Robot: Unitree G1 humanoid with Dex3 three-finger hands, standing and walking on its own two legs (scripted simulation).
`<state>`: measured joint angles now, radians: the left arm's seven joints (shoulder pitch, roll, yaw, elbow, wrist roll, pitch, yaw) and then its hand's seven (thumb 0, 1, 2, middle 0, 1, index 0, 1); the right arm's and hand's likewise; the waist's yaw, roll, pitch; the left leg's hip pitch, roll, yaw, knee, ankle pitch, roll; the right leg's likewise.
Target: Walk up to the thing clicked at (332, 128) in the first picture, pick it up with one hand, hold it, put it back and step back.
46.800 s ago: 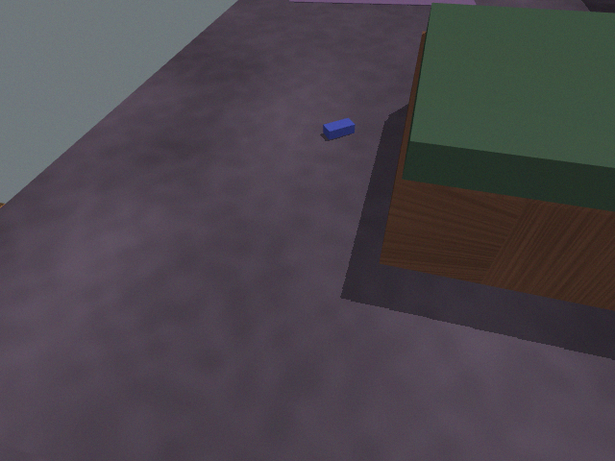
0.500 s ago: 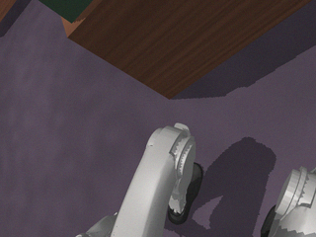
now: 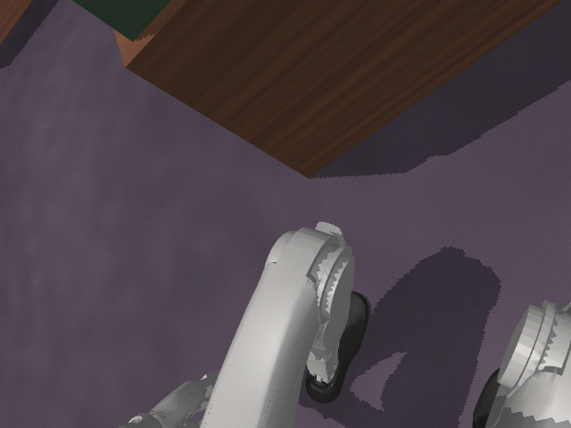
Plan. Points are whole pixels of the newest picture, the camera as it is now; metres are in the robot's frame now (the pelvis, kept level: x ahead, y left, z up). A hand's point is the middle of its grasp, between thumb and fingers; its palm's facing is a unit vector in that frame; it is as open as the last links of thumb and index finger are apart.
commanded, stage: close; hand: right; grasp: from above
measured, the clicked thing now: out of the picture +0.44 -0.33 -0.27
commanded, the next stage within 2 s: settle in 0.54 s
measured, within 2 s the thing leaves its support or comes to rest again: leaves its support in 0.96 s
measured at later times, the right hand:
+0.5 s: hand out of the picture +0.43 -0.33 -0.24, palm faces -0.42 +0.17 -0.89, open 10.8 cm
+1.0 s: hand out of the picture +0.43 -0.33 -0.23, palm faces -0.41 +0.16 -0.90, open 10.7 cm
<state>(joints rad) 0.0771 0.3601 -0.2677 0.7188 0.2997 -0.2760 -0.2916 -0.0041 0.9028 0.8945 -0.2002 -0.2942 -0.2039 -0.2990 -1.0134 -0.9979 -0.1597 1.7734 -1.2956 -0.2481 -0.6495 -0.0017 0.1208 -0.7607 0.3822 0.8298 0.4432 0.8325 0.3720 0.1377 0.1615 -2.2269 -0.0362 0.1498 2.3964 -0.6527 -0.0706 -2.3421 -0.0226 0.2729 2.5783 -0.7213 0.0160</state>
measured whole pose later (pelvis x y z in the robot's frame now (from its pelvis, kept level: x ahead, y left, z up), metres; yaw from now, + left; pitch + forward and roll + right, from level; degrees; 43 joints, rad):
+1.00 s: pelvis +0.00 +0.00 +0.01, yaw -1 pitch +29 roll +13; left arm 0.13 0.34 -0.21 0.72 0.27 -0.25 -0.30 0.00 0.91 0.90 -0.20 -0.29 -0.20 -0.30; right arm -0.92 -0.92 -0.18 1.56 -1.27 -0.22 -0.56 0.00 0.11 -0.56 0.62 0.56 0.68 0.54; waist 0.34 0.10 0.11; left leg -2.24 -0.03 0.14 2.39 -0.67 -0.06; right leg -2.35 -0.02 0.26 2.55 -0.73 0.02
